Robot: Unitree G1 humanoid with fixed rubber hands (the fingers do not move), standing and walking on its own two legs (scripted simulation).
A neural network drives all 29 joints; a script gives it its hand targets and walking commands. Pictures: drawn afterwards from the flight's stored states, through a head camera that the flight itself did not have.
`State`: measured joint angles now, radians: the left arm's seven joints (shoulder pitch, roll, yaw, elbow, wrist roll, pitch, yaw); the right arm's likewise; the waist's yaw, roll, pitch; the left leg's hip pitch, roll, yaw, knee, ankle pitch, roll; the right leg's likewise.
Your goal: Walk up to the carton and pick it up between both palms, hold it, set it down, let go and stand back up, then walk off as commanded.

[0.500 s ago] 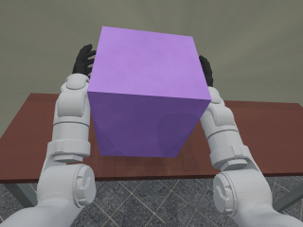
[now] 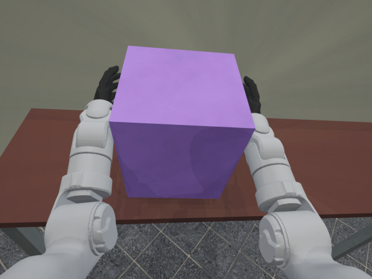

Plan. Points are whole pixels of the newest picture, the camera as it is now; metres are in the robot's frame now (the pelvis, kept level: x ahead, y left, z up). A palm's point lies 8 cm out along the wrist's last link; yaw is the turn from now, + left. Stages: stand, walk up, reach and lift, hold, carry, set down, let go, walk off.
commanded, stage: set down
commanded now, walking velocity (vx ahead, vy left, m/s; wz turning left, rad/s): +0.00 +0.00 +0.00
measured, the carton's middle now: (177, 129) +0.39 +0.01 +0.15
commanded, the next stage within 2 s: none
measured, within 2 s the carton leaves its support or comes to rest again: rests again in 1.58 s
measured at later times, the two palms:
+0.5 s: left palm (107, 111) +0.43 +0.16 +0.16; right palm (246, 129) +0.39 -0.14 +0.16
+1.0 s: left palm (108, 121) +0.43 +0.16 +0.13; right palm (240, 138) +0.40 -0.14 +0.13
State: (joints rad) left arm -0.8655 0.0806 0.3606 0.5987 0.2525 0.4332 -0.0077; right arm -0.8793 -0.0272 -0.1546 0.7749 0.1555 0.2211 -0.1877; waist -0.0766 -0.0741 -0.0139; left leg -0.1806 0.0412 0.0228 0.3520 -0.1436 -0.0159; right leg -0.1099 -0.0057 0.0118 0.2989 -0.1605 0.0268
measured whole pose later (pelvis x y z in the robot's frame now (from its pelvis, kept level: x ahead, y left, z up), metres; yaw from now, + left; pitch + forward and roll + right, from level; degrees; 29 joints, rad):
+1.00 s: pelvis +0.01 +0.00 +0.00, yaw +0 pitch +0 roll -1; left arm -0.81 0.11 0.34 0.81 0.24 0.23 -0.05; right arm -0.74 0.08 -0.26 0.77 -0.01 0.11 -0.18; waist -0.08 -0.07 -0.01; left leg -0.18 0.03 0.03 0.34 -0.15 -0.01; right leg -0.11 -0.01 0.01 0.28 -0.16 0.03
